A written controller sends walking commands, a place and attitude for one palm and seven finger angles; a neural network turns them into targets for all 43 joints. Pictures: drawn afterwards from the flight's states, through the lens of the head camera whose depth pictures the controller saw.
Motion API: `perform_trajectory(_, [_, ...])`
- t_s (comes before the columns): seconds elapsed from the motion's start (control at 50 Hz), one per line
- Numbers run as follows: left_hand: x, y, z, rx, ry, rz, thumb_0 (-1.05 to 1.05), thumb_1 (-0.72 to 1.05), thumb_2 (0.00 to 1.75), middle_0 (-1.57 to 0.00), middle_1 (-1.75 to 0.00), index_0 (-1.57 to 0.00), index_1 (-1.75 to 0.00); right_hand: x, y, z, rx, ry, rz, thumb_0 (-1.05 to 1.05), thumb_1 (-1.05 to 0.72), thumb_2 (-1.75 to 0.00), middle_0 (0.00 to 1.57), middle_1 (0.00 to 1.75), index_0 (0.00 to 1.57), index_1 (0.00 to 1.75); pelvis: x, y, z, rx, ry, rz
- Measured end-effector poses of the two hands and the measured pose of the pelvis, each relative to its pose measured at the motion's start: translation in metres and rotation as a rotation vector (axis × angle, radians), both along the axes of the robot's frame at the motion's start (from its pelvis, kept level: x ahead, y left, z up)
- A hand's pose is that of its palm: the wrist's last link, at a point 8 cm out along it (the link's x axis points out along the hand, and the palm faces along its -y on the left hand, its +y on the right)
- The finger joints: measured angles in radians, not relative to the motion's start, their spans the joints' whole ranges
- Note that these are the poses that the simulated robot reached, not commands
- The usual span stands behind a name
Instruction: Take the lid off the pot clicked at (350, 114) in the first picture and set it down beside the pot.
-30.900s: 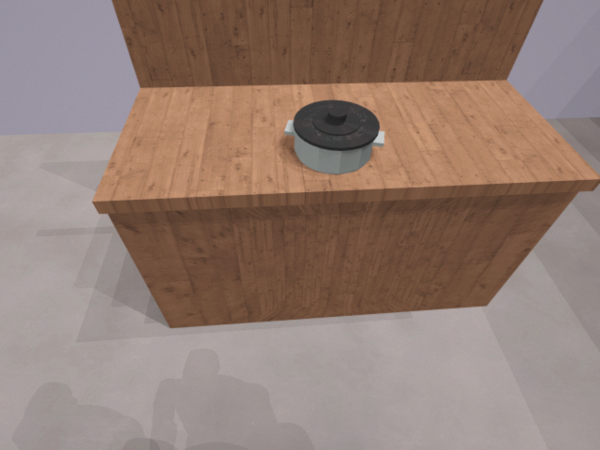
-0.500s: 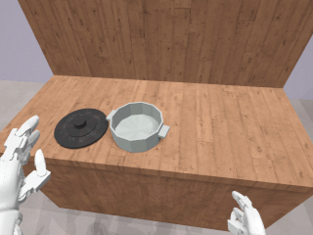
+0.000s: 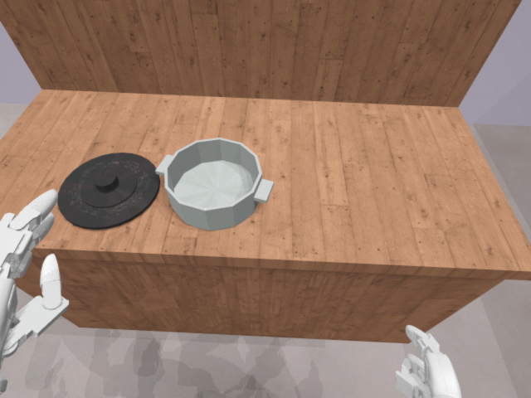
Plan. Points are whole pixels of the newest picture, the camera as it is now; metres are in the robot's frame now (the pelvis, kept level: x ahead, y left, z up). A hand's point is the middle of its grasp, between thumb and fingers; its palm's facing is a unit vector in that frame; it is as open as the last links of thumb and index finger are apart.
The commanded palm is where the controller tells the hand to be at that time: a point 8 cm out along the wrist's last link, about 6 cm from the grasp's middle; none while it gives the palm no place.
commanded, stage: step back with the hand held close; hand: left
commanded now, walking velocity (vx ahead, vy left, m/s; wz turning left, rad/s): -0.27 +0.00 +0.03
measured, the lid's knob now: (106, 180) +0.51 +0.37 -0.05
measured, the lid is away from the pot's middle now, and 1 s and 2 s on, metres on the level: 0.23 0.23 0.23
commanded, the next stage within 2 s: stop stepping back and stand still in 1.52 s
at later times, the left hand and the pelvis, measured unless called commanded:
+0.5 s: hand (3, 356) +0.14 +0.25 +0.16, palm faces +0.35 -0.81 -0.47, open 7.4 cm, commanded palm +0.07 +0.29 +0.18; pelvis -0.05 +0.01 -0.02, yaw +1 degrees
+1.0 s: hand (33, 367) +0.13 +0.21 +0.17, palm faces +0.32 -0.83 -0.46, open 7.4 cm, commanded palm +0.06 +0.27 +0.18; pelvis -0.07 -0.01 -0.02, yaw +1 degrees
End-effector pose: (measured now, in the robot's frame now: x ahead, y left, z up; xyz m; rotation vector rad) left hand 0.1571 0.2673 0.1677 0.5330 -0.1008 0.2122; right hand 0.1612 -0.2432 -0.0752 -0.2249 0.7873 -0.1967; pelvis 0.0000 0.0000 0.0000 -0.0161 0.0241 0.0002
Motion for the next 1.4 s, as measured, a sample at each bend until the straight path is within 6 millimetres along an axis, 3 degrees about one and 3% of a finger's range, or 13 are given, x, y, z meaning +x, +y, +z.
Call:
perform_trajectory(0.16, [-0.023, 0.008, 0.014, 0.061, -0.068, 0.008, 0.02, 0.89, 0.90, -0.21, -0.30, -0.21, -0.30, -0.020, 0.009, -0.007, 0.015, 0.009, -0.001, 0.01, -0.91, -0.89, 0.20, 0.30, 0.20, 0.30, -0.020, 0.001, -0.005, -0.004, 0.005, 0.011])
perform_trajectory(0.34, [-0.047, 0.015, 0.005, 0.012, -0.126, 0.029, 0.02, 0.89, 0.90, -0.21, -0.30, -0.21, -0.30, -0.031, 0.020, -0.004, 0.002, -0.041, 0.020, 0.01, -0.91, -0.89, 0.20, 0.30, 0.20, 0.30, -0.041, 0.008, -0.012, -0.014, 0.009, 0.018])
perform_trajectory(0.54, [-0.060, 0.018, 0.009, 0.031, -0.199, 0.039, 0.02, 0.89, 0.90, -0.21, -0.30, -0.21, -0.30, -0.040, 0.029, -0.005, 0.011, -0.070, 0.057, 0.01, -0.91, -0.89, 0.20, 0.30, 0.20, 0.30, -0.053, 0.006, -0.017, -0.016, -0.001, 0.019])
perform_trajectory(1.02, [-0.066, -0.014, 0.016, 0.038, -0.275, -0.041, 0.02, 0.89, 0.90, -0.21, -0.30, -0.21, -0.30, -0.071, -0.002, -0.013, -0.007, -0.015, 0.023, 0.01, -0.91, -0.89, 0.20, 0.30, 0.20, 0.30, -0.070, -0.013, -0.018, 0.001, 0.006, 0.025])
perform_trajectory(1.22, [-0.086, -0.001, 0.010, 0.019, -0.215, -0.014, 0.02, 0.89, 0.90, -0.21, -0.30, -0.21, -0.30, -0.097, 0.000, 0.002, -0.013, -0.046, -0.004, 0.01, -0.91, -0.89, 0.20, 0.30, 0.20, 0.30, -0.091, -0.012, -0.010, -0.020, 0.008, -0.003])
perform_trajectory(1.4, [-0.117, -0.028, 0.020, 0.007, -0.216, -0.091, 0.02, 0.89, 0.90, -0.21, -0.30, -0.21, -0.30, -0.127, -0.005, 0.002, 0.014, -0.030, 0.022, 0.01, -0.91, -0.89, 0.20, 0.30, 0.20, 0.30, -0.124, -0.019, -0.004, -0.004, 0.015, -0.010])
